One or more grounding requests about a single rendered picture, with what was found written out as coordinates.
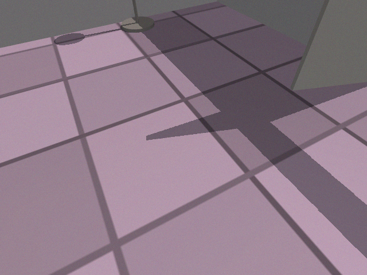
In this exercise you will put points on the coat stand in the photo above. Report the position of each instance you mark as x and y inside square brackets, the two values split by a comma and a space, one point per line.
[137, 24]

